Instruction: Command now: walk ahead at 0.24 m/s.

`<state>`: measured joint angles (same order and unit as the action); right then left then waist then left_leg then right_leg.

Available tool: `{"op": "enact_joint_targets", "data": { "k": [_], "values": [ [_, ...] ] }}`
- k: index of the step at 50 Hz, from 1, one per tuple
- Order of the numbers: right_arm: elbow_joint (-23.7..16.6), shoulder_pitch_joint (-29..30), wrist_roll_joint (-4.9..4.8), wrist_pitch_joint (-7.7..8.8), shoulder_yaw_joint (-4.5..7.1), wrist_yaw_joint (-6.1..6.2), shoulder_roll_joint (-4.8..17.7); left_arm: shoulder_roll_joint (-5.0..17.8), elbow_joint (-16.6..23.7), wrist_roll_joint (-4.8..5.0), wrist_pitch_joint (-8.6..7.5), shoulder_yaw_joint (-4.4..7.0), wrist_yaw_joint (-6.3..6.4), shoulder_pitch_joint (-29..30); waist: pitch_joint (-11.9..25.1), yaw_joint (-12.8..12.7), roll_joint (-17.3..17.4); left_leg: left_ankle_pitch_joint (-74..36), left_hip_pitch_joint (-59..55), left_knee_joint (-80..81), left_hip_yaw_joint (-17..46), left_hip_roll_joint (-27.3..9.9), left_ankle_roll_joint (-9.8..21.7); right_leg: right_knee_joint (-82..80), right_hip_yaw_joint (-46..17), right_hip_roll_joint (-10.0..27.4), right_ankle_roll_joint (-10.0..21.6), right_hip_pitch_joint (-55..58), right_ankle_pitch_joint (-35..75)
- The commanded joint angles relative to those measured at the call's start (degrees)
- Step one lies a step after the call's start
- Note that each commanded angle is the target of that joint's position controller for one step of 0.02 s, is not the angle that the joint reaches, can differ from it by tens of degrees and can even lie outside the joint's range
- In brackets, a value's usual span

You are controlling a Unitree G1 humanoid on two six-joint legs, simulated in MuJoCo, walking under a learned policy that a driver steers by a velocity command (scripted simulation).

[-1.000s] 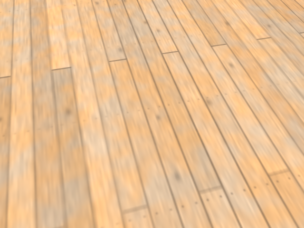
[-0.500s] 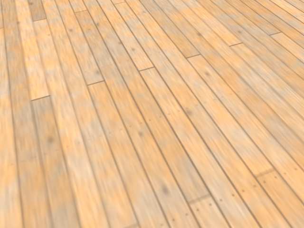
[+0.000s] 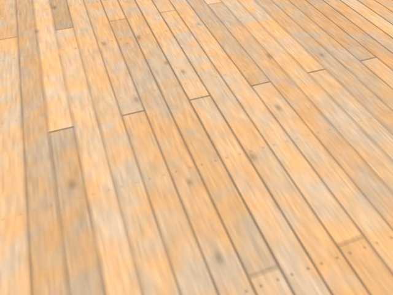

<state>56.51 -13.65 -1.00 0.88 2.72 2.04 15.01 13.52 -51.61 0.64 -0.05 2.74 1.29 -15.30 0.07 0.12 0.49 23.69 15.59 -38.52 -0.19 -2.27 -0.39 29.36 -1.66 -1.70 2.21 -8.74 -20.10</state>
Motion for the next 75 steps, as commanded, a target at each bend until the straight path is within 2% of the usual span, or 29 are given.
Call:
{"op": "enact_joint_targets", "data": {
  "k": [1,5,6,7,8,10,13,17,25,28,30,31,32,33,34,36,39,42,47,52,55,57,58,59,60,61,63,67,75],
  "values": [
    [-5.73,6.95,-1.27,3.51,0.96,-1.27,5.09,10.57,1.8,0.35,-2.28,2.59,0.42,-1.65,-10.24,-2.14,-11.51,7.11,17.37,-8.11,2.02,-2.1,3.92,-20.87,-27.34,19.77,12.47,-0.62,-19.79],
    [1.22,-6.39,-0.24,4.92,1.93,-2.75,4.87,9.8,3.09,1.31,-2.06,2.38,-0.05,4.8,-2.76,5.14,-5.53,-12.89,-12.45,10.87,-4.47,3.29,3.56,-11.2,-10.1,10.04,6.16,-11.15,-3.28],
    [2.99,-12.25,0.05,4.72,2.64,-2.66,6.4,7.04,3.5,0.63,-2.28,1.51,-0.18,5.48,-0.75,7.25,-0.3,-10.66,-20.22,13.47,1.75,-0.22,4.06,-0.33,-4.71,5.96,3.53,-16.5,0.96],
    [3.3,-18.0,-0.1,4.74,4.02,-2.47,13.16,3.18,5.62,-0.15,-2.98,0.43,-0.13,5.74,1.62,8.05,16.38,-1.79,-26.67,23.91,25.7,-14.4,10.47,20.19,3.19,-1.21,-1.28,-26.88,-4.72],
    [3.1,-17.43,0.79,5.32,3.01,-3.05,11.68,5.43,6.33,1.17,-3.97,1.16,-0.02,5.84,0.71,7.1,15.5,6.7,-24.94,29.55,40.95,-20.46,16.23,32.01,-2.51,-1.61,-1.22,-33.34,-13.25],
    [0.2,-8.39,0.62,6.07,1.52,-3.04,7.1,7.59,5.03,2.52,-5.31,1.63,-0.7,4.46,-6.27,3.23,6.95,7.44,-20.69,29.66,30.4,-17.15,13.56,37.45,-4.0,4.96,1.28,-38.48,-2.72],
    [-0.25,-7.41,1.03,5.66,0.26,-3.24,4.58,7.32,4.31,0.76,-5.46,2.25,-1.37,5.95,-5.37,2.27,5.48,-12.83,-18.95,30.41,16.33,-11.6,9.49,31.08,-1.6,8.1,1.23,-34.68,8.11],
    [0.76,-11.11,1.2,4.75,0.18,-2.09,6.18,4.13,6.02,0.3,-4.56,1.54,-1.95,11.2,-5.12,3.03,3.86,-30.27,-18.34,31.0,8.66,-9.69,10.32,22.32,1.73,7.29,-1.77,-34.95,14.08],
    [2.28,-15.13,0.34,3.95,0.5,-0.96,7.03,3.39,10.87,1.08,-5.35,0.22,-3.74,24.89,-9.21,4.74,4.11,-31.04,-18.32,32.96,3.67,-10.81,10.1,1.17,3.55,4.24,-0.42,-28.18,24.04],
    [1.83,-13.54,0.41,3.3,1.36,-0.8,8.62,6.14,10.71,0.99,-5.83,1.17,-4.25,22.09,-5.14,1.03,5.45,-50.05,-23.83,25.73,2.81,-12.55,8.83,-0.31,4.37,1.98,2.4,-21.98,19.15],
    [1.17,-11.89,0.93,2.27,1.57,-0.77,9.0,10.12,6.55,1.08,-5.53,3.36,-3.51,7.73,4.54,-6.55,6.85,-66.45,-22.29,8.8,0.64,-10.21,6.84,-0.62,6.62,-1.34,5.4,-3.47,17.8],
    [-0.06,-11.34,1.46,2.19,0.91,-0.84,7.81,12.69,3.77,0.51,-5.18,4.3,-2.85,-3.36,11.95,-10.77,4.68,-54.33,-9.21,-6.57,0.51,-8.28,5.49,2.07,-1.36,5.78,8.56,15.8,16.88],
    [-0.82,-18.84,1.35,3.23,-1.36,-1.69,-0.54,17.04,1.89,-0.49,-4.99,5.21,-2.75,-9.82,21.84,-6.75,-10.53,-14.25,13.99,-30.41,0.19,3.39,1.51,-2.48,-30.71,21.53,18.67,36.58,2.09],
    [0.11,-16.53,0.08,5.11,-0.83,-2.25,2.41,12.11,1.47,-0.12,-4.86,3.64,-2.85,-8.54,22.54,-7.92,-10.79,8.3,20.56,-39.11,8.61,5.12,2.62,-12.29,-43.32,23.58,18.95,34.55,-4.43],
    [-2.43,-10.42,-1.93,6.11,0.54,-2.49,6.7,9.61,2.05,0.26,-5.07,2.73,-2.74,-2.33,10.92,-6.52,-9.28,5.34,25.78,-41.57,8.1,1.58,3.65,-14.14,-33.63,22.05,15.52,24.93,-4.54],
    [-3.56,-5.33,-1.78,6.14,1.08,-1.62,6.63,6.02,3.1,-0.39,-6.0,1.64,-3.01,6.11,1.55,-2.36,-1.76,-4.21,21.6,-35.01,5.85,-3.9,3.91,-18.03,-18.53,18.02,11.66,6.55,6.1],
    [-2.68,-9.25,-1.01,3.27,1.13,-1.07,2.46,4.38,1.37,-1.13,-7.14,1.2,-3.43,7.83,-0.37,1.61,-4.66,-7.42,13.86,-29.9,6.35,-6.64,3.19,-22.55,-7.54,14.71,10.09,-4.44,11.87],
    [-5.5,-4.47,-0.55,2.14,1.52,-0.74,3.23,6.95,-0.42,-1.51,-7.56,1.75,-2.42,5.94,-3.5,1.64,-4.14,-13.83,19.8,-24.44,7.17,-7.1,1.74,-25.21,-2.04,14.67,10.54,-5.79,14.82],
    [-9.08,4.83,0.03,3.14,1.05,-2.37,2.4,9.08,-1.02,-1.27,-7.25,1.81,-0.86,3.22,-4.27,-1.23,-2.05,-29.58,20.85,-6.24,3.27,-5.29,1.31,-25.32,6.64,12.97,8.19,-1.38,21.17],
    [-14.4,13.52,-0.11,3.09,0.16,-4.43,1.79,10.77,-2.93,-0.14,-5.07,2.29,-0.41,-3.06,-6.15,-4.41,-0.92,-25.5,26.17,2.08,-0.04,-4.14,3.04,-20.81,9.26,16.97,7.24,12.23,26.3],
    [-16.59,11.92,-0.29,2.81,1.08,-5.61,4.12,12.82,-1.93,0.11,-3.37,2.96,-0.06,-1.72,-3.12,-1.75,-3.55,-16.22,20.67,3.13,-4.21,-0.36,5.76,-11.63,11.56,18.25,5.27,16.65,47.68],
    [-14.29,-1.07,-0.56,2.55,3.71,-5.46,8.56,13.33,-0.7,0.02,-2.24,3.05,0.47,0.18,4.55,5.72,-4.17,-15.64,2.62,5.8,-6.68,4.92,8.94,7.26,14.17,15.89,2.84,12.81,59.68],
    [-12.26,-10.85,-0.66,2.09,5.95,-4.31,13.64,12.15,0.6,-0.63,-2.47,2.4,0.66,-0.51,10.41,9.55,1.11,-15.69,-15.14,7.74,3.18,0.48,12.28,24.44,14.5,13.43,0.29,-0.07,46.51],
    [-12.23,-11.03,-1.0,2.14,7.02,-3.86,19.53,2.7,3.34,-2.24,-4.36,-0.54,-0.68,-6.42,15.83,3.05,15.92,-6.69,-35.83,12.66,35.91,-14.32,23.36,45.08,10.48,0.93,-3.48,-27.18,-6.5],
    [-13.82,-12.78,-0.16,2.71,5.48,-3.85,14.76,7.5,4.11,-0.01,-7.12,0.18,-1.61,-0.76,21.84,6.59,9.79,-3.2,-40.41,21.08,48.63,-17.41,24.91,51.77,-2.69,-0.67,-2.35,-34.59,-13.13],
    [-13.81,-10.65,0.57,3.24,4.61,-3.7,11.61,10.28,6.01,2.01,-8.64,0.97,-2.16,4.96,14.34,7.44,7.35,-8.05,-36.34,21.64,39.91,-15.65,21.58,51.16,-4.01,2.51,-0.56,-39.38,-8.08],
    [-15.79,-2.6,0.47,3.66,3.7,-3.54,8.44,9.78,5.86,0.32,-9.27,1.06,-1.55,6.4,6.13,2.61,-1.0,-20.81,-19.51,22.11,26.96,-11.26,18.44,41.15,-3.51,6.97,-0.23,-33.88,-0.63],
    [-17.49,-0.04,0.49,3.82,3.38,-2.71,8.48,8.45,6.42,-1.32,-6.4,1.51,-1.39,4.86,2.59,-1.39,0.1,-31.33,-5.99,25.92,18.99,-7.7,18.2,30.17,-2.39,8.06,-3.57,-26.12,3.57],
    [-15.91,-6.61,-0.24,2.8,4.18,-1.23,10.63,6.72,11.99,-0.41,-6.56,0.55,-1.89,19.35,-0.46,3.82,4.41,-20.4,-1.45,24.25,15.88,-3.38,12.34,1.81,-1.23,2.32,-5.33,-19.5,26.67]
  ]
}}
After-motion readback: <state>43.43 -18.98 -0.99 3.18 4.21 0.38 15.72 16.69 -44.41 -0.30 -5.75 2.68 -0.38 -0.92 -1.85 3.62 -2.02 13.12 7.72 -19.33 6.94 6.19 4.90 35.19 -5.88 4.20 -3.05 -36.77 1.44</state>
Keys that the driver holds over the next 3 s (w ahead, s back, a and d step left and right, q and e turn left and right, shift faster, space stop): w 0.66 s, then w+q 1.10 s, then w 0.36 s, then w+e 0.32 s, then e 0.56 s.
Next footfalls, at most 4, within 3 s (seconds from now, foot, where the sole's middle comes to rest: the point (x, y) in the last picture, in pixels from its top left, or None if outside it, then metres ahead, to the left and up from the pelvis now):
0.62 right None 0.45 -0.08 -0.77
1.16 left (153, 246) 0.72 0.19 -0.77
1.64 right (179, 175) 1.06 0.10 -0.77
2.14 left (94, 166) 1.11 0.48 -0.77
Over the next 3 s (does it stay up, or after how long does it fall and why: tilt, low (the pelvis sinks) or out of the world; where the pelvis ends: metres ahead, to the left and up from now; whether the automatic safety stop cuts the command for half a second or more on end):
stays up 1.35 0.48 0.00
